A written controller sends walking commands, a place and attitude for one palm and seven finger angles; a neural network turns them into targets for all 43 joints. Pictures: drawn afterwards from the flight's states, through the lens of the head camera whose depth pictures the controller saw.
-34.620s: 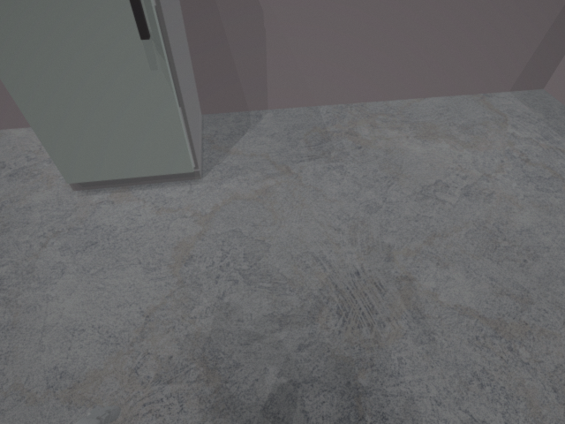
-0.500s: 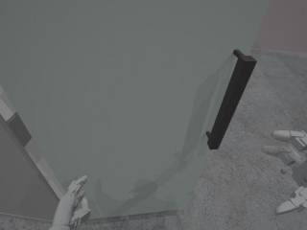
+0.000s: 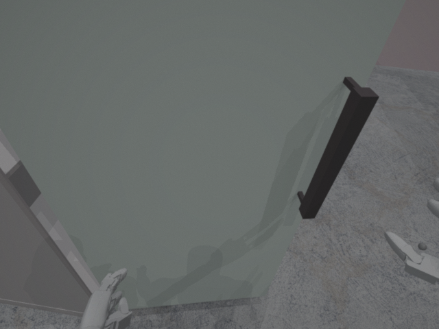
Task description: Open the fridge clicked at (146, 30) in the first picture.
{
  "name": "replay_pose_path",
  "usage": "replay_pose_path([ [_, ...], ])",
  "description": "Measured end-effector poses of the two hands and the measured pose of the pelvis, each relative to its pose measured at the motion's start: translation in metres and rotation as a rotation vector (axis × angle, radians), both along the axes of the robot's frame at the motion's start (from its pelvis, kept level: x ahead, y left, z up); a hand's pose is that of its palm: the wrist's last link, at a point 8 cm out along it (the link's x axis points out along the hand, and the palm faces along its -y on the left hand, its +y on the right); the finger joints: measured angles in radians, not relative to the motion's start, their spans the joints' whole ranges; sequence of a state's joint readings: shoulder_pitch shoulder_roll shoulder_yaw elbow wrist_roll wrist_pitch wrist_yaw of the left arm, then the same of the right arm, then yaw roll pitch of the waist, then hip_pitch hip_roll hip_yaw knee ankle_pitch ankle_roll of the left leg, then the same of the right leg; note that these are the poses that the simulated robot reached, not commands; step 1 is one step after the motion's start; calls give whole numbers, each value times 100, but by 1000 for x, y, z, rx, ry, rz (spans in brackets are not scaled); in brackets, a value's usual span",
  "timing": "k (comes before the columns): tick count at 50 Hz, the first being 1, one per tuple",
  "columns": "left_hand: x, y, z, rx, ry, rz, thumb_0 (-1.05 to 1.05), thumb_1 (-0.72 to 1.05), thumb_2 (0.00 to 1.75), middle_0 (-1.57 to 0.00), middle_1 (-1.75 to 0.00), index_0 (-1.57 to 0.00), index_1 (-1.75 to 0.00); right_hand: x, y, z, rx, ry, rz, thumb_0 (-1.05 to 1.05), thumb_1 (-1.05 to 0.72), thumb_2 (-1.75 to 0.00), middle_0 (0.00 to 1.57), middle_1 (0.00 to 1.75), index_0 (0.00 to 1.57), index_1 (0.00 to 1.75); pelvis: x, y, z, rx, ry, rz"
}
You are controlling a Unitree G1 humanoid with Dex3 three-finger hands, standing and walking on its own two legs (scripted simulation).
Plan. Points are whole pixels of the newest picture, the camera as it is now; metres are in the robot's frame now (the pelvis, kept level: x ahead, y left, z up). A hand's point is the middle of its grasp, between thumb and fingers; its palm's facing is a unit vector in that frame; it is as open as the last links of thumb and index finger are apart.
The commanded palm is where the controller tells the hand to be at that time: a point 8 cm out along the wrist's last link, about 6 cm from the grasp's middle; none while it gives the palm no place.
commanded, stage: draw the hand back to the body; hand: right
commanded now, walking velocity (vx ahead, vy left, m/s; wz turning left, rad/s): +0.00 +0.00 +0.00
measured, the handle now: (324, 157) +0.39 -0.20 +0.14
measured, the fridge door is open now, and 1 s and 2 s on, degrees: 76 76 76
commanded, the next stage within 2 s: step back with the hand held close in 0.58 s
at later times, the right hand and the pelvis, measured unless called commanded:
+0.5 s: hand (418, 246) +0.20 -0.26 +0.16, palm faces +0.48 +0.80 -0.36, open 7.5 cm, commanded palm +0.14 -0.30 +0.18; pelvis +0.01 +0.01 +0.00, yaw +0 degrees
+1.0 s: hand (417, 253) +0.19 -0.27 +0.15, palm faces +0.35 +0.82 -0.46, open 7.4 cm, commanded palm +0.13 -0.31 +0.18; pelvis -0.02 -0.01 +0.00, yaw +1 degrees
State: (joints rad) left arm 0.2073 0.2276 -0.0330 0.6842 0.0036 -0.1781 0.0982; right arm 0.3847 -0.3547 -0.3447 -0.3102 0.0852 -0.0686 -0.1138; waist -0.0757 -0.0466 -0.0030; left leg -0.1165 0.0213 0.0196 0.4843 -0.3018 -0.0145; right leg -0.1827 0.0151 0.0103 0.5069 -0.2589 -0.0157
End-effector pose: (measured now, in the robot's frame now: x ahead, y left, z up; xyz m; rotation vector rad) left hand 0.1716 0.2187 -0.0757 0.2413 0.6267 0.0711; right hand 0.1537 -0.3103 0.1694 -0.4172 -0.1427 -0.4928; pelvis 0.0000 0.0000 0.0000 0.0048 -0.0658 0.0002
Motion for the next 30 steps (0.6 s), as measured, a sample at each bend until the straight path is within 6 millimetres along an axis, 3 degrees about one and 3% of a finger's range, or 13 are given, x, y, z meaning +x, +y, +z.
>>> replay_pose_path([
  [16,21,2,11,4,-26,-13,2,91,90,-20,-30,-21,-30,-2,10,8,-14,-5,15,1,-77,-84,22,38,22,37,7,5,3,-2,-9,2],
  [30,14,2,7,0,5,-17,2,91,90,-20,-30,-21,-30,-2,12,7,-5,9,12,2,-88,-90,21,31,21,30,6,8,5,-3,-16,2],
])
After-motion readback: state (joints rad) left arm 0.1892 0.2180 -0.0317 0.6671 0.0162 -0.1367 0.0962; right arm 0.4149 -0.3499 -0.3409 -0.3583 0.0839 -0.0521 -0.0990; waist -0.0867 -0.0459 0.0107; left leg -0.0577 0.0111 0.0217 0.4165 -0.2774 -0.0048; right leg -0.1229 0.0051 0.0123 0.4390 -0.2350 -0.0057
